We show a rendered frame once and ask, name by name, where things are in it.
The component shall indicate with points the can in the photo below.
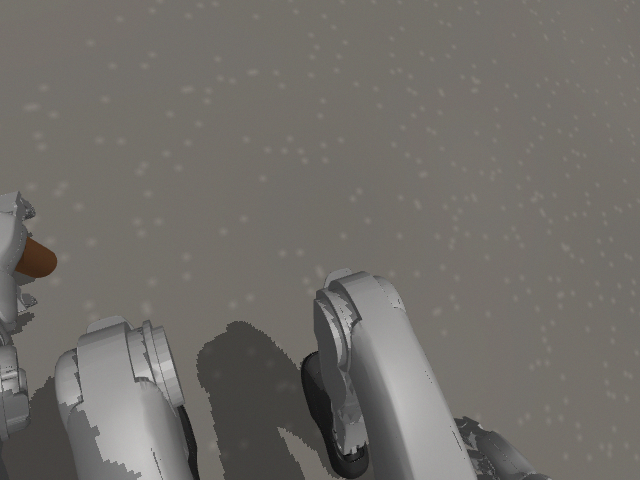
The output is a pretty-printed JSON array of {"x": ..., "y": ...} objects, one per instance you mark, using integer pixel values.
[{"x": 37, "y": 261}]

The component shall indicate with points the right robot foot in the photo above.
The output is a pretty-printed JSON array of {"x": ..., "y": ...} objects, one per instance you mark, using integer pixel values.
[{"x": 347, "y": 466}]

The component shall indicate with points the left robot hand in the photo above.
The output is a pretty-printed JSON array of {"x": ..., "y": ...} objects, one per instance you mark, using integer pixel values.
[{"x": 13, "y": 236}]

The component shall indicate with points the right robot hand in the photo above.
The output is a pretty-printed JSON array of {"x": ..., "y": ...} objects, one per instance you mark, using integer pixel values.
[{"x": 496, "y": 458}]

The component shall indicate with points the left robot arm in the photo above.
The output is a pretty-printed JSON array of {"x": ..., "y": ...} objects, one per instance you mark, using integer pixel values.
[{"x": 14, "y": 400}]

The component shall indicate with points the left robot foot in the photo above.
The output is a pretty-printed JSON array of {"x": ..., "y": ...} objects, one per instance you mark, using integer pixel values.
[{"x": 191, "y": 443}]

